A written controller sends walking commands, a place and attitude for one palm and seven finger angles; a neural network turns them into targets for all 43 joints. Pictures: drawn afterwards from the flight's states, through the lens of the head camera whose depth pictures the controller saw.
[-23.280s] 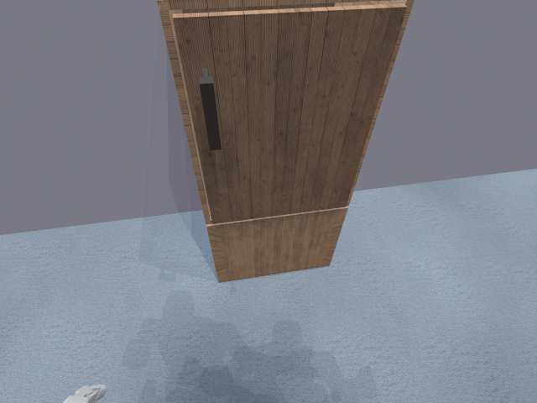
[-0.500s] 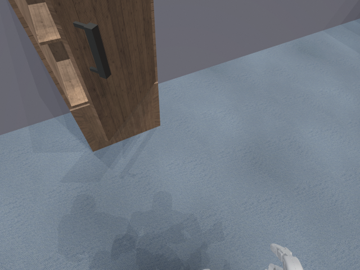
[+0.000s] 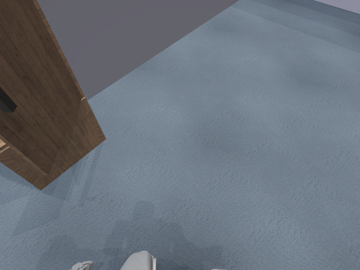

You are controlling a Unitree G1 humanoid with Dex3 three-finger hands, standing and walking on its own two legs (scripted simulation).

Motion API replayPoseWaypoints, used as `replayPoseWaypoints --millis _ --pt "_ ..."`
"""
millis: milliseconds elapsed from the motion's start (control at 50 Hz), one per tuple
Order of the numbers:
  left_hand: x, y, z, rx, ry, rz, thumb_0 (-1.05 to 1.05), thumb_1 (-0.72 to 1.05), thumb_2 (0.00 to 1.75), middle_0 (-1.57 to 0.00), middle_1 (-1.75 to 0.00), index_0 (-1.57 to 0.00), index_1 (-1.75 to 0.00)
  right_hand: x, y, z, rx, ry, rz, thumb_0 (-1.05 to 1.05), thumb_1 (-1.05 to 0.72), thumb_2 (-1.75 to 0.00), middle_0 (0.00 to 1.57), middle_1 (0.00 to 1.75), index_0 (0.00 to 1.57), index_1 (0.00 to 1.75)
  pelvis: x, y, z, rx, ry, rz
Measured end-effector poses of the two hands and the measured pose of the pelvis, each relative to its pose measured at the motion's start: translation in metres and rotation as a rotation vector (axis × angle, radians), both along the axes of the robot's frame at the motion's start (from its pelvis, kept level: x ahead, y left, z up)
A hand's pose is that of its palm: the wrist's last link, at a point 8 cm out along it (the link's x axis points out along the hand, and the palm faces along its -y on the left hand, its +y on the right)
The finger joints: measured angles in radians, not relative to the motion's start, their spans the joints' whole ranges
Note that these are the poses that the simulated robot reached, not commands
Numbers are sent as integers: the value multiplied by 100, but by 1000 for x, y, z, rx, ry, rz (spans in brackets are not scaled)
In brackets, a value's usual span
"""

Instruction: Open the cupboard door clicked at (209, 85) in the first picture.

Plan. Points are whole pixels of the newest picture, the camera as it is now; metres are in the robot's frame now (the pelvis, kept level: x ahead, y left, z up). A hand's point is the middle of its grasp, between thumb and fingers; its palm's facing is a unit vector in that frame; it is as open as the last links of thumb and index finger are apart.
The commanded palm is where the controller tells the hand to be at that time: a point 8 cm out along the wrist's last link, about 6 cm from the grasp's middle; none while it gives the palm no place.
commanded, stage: walk to a spot facing it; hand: left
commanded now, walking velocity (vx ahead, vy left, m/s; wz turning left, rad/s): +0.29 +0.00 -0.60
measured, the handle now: out of the picture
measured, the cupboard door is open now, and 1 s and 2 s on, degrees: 37 37 37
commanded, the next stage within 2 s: turn to face it in 1.68 s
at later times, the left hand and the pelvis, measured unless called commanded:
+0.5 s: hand (152, 198) +0.31 +0.10 -0.16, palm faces -0.41 -0.90 -0.13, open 7.4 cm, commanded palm none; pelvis +0.12 -0.02 +0.00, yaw -19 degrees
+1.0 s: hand (169, 181) +0.37 +0.05 -0.17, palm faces -0.36 -0.91 -0.20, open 7.3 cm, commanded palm none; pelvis +0.32 -0.13 +0.00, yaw -27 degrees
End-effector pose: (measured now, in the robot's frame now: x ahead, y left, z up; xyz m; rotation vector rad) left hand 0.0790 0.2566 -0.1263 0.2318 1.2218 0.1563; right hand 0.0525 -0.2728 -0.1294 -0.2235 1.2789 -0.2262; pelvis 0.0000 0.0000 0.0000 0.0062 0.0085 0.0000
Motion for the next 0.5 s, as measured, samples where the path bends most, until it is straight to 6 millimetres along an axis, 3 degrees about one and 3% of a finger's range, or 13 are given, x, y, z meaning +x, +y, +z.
replayPoseWaypoints --millis 140,200,280,380,500 --pt "22 4 -18 -77 34 -64 1 91 90 -20 -30 -20 -30 3 25 11 -20 -87 -60 0 -91 -89 20 30 20 30 21 21 -4 -23 23 -94" --pt "46 6 -19 -96 49 -112 1 91 90 -20 -30 -20 -30 -14 38 16 -29 -72 -101 0 -91 -89 20 30 20 30 32 26 -1 -30 19 -137" --pt "94 -4 -10 -119 12 -174 1 91 90 -20 -30 -20 -30 -46 56 24 -5 31 -178 0 -91 -89 20 30 20 30 52 24 10 -36 27 -189" --pt "160 -35 -5 -136 -22 -279 1 91 90 -20 -30 -19 -30 -83 76 26 44 159 -305 0 -91 -89 20 30 20 30 80 14 13 -39 35 -260" --pt "249 -105 -7 -143 -55 -442 1 92 90 -19 -30 -19 -30 -113 93 19 128 306 -462 0 -91 -89 20 30 20 30 119 -15 4 -23 34 -336"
